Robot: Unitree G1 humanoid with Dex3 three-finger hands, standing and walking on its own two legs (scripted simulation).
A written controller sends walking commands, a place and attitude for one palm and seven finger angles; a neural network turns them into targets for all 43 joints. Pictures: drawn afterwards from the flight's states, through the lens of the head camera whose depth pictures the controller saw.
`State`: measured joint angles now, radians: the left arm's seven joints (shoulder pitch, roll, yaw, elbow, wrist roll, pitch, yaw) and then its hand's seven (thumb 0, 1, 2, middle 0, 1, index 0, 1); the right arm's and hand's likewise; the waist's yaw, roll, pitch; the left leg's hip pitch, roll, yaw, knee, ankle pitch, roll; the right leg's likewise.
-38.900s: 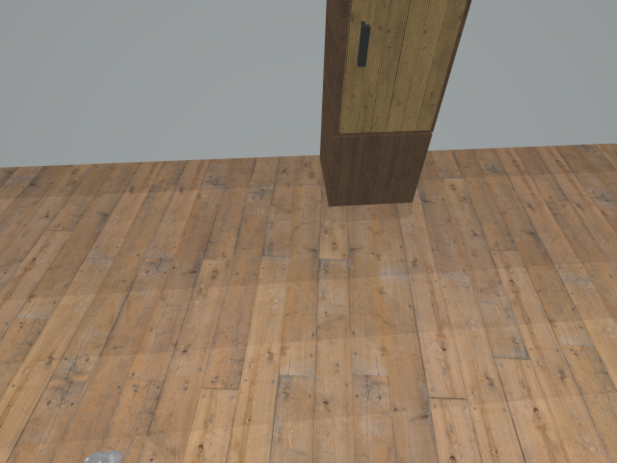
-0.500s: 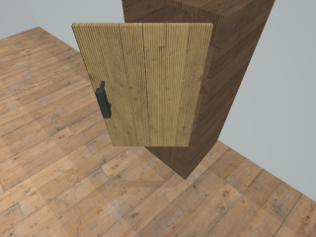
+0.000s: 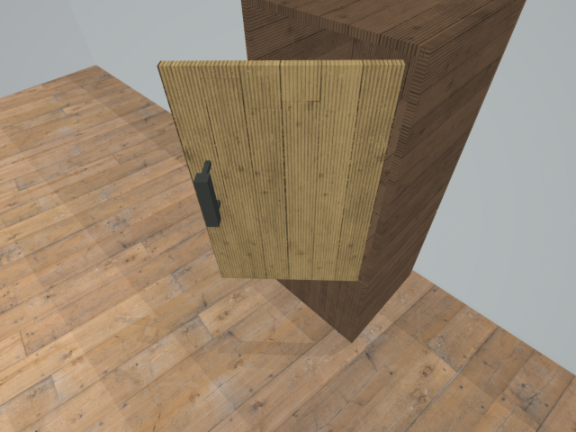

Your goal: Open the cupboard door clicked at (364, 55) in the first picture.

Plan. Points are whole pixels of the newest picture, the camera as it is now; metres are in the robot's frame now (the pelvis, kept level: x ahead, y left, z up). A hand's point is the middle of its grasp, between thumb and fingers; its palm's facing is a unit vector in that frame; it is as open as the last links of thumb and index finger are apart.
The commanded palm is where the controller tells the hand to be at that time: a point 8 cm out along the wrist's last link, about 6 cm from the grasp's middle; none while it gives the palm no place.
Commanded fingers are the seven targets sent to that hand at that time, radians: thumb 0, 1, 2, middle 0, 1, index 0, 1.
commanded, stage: look again from close up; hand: left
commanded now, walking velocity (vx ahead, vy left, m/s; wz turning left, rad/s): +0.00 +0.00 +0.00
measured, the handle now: (210, 193) +0.53 +0.19 +0.01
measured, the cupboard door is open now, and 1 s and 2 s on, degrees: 42 42 42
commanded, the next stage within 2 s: raise the hand with hooked fingers in 0.34 s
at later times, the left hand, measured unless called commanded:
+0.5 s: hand out of the picture +0.06 +0.18 -0.15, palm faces +0.12 -0.97 -0.22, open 7.3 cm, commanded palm +0.11 +0.21 -0.07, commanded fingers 0.00 0.81 0.86 -0.21 -0.36 -0.21 -0.36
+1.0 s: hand (166, 409) +0.16 +0.18 -0.04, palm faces +0.11 -0.99 -0.07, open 9.4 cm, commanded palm +0.16 +0.24 -0.04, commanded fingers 0.00 0.22 0.61 -0.25 -0.74 -0.25 -0.74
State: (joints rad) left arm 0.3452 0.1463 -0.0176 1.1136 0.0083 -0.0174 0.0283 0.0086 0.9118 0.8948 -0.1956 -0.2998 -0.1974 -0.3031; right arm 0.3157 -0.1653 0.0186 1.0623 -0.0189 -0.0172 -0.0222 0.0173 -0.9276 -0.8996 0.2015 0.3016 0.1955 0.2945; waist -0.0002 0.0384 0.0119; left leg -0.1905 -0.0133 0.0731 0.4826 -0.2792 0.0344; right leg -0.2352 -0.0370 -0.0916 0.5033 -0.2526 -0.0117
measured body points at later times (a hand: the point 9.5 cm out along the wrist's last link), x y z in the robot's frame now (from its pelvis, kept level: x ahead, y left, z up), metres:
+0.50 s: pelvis +0.01 -0.01 +0.00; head +0.02 -0.01 +0.45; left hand +0.05 +0.23 -0.13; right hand +0.02 -0.23 -0.15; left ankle -0.01 +0.10 -0.74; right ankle +0.01 -0.11 -0.74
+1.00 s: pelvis -0.02 -0.03 -0.09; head +0.03 -0.02 +0.36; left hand +0.15 +0.24 -0.04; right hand +0.22 -0.25 -0.13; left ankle -0.01 +0.09 -0.74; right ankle +0.01 -0.11 -0.74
